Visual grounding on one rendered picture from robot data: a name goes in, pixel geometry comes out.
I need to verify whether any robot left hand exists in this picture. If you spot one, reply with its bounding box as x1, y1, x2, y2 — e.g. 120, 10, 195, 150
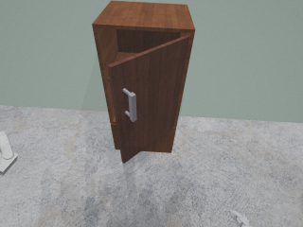
0, 131, 18, 176

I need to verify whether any handle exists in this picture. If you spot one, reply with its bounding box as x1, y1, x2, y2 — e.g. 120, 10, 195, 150
122, 88, 137, 122

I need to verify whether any robot right hand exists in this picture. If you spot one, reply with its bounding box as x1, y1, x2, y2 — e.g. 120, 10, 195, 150
229, 209, 253, 227

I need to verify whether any cupboard door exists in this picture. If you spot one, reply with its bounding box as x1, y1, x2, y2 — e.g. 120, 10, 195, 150
107, 35, 190, 164

